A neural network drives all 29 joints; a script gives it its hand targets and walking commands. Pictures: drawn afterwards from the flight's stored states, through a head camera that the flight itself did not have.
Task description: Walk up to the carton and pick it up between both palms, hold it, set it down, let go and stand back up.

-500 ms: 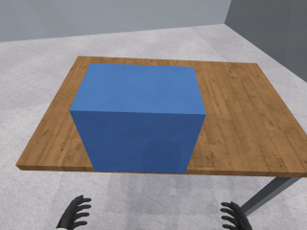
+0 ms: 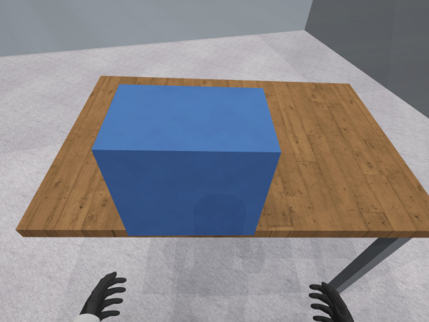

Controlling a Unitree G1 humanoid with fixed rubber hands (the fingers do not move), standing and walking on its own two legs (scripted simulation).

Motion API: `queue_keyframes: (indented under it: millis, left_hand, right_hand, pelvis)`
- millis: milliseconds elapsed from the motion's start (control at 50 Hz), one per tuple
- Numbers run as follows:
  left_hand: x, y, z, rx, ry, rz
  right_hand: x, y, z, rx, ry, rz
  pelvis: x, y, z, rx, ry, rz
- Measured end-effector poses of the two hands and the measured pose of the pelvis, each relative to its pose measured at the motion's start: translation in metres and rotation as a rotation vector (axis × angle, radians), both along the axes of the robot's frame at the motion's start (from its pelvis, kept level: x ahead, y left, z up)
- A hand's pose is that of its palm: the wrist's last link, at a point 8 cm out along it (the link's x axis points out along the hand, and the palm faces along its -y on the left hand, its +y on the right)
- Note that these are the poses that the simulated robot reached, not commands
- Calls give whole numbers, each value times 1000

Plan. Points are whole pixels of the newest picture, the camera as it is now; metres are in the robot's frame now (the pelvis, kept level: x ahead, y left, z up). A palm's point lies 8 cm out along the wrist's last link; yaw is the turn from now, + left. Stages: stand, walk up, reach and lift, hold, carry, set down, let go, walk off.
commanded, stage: stand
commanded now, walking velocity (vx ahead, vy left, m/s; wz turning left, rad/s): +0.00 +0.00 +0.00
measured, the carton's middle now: (192, 165) +0.43 +0.07 +0.06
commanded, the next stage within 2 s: none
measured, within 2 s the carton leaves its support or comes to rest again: neither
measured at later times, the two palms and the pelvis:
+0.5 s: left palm out of the picture +0.06 +0.26 -0.13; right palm out of the picture +0.04 -0.22 -0.13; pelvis -0.01 +0.03 -0.01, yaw -1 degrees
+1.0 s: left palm out of the picture -0.03 +0.28 -0.14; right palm out of the picture -0.03 -0.19 -0.14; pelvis -0.02 +0.05 +0.00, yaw -1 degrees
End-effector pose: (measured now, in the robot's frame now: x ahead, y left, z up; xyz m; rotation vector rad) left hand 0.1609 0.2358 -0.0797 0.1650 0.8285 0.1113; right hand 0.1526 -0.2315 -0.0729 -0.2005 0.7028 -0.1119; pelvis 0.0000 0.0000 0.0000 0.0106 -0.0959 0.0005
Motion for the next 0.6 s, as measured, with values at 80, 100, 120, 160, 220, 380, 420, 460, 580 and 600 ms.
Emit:
queue_keyframes:
  millis: [80, 100, 120, 160, 220, 380, 420, 460, 580, 600]
  left_hand:
    - [-11, 5, -5, 52, 9, -50]
    - [-17, 8, -7, 63, 17, -56]
    - [-23, 11, -9, 72, 28, -57]
    - [-36, 17, -13, 77, 53, -45]
    - [-55, 22, -21, 73, 97, -23]
    - [-88, 24, -39, 33, 182, -12]
    - [-93, 24, -42, 27, 192, -8]
    - [-99, 25, -45, 21, 207, -3]
    - [-117, 33, -49, 25, 264, 9]
    - [-119, 35, -49, 28, 273, 8]
  right_hand:
    - [-16, -5, -15, -25, 120, -5]
    - [-24, -7, -22, -26, 163, -14]
    - [-32, -9, -28, -27, 205, -22]
    - [-49, -10, -39, -24, 280, -35]
    - [-72, -9, -49, -21, 365, -50]
    - [-96, 3, -54, 3, 417, -87]
    - [-99, 6, -54, -1, 422, -91]
    - [-103, 9, -54, -5, 428, -98]
    - [-120, 14, -57, 1, 455, -123]
    - [-123, 16, -58, 4, 461, -127]
  pelvis:
    - [-3, 4, -2, -15, 34, -2]
    - [-4, 5, -3, -18, 39, -3]
    - [-5, 7, -4, -20, 46, -4]
    - [-6, 9, -6, -19, 58, -5]
    - [-6, 12, -8, -18, 70, -7]
    - [-9, 21, -9, -16, 72, -15]
    - [-10, 23, -8, -16, 73, -16]
    - [-11, 26, -8, -18, 74, -16]
    - [-15, 34, -6, -19, 72, -17]
    - [-16, 36, -6, -19, 71, -17]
